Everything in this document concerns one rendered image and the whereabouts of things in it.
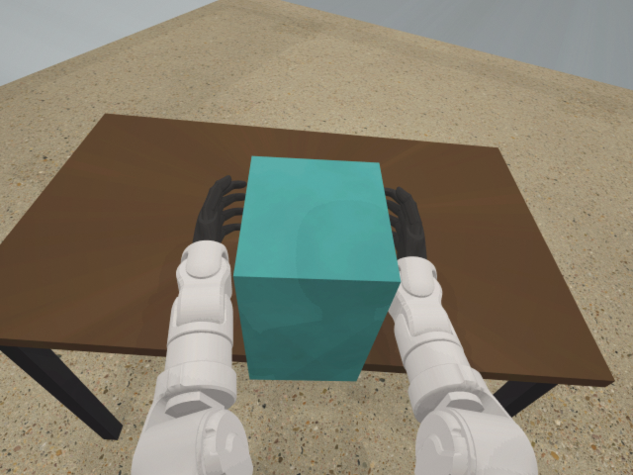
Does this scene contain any robot right hand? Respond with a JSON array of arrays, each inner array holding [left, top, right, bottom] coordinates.
[[384, 187, 427, 260]]

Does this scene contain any left robot upper arm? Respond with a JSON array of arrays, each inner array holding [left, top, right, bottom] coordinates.
[[132, 408, 253, 475]]

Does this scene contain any table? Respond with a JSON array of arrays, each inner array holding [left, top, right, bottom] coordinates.
[[0, 114, 615, 440]]

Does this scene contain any robot left forearm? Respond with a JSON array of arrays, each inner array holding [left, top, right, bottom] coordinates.
[[131, 240, 236, 475]]

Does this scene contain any robot right forearm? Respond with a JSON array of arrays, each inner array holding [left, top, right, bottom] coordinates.
[[388, 256, 538, 470]]

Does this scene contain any right robot upper arm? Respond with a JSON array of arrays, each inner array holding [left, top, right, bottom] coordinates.
[[414, 407, 538, 475]]

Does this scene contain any robot left hand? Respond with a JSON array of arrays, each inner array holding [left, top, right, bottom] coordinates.
[[193, 175, 247, 243]]

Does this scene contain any carton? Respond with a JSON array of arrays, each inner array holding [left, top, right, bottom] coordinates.
[[233, 156, 401, 381]]

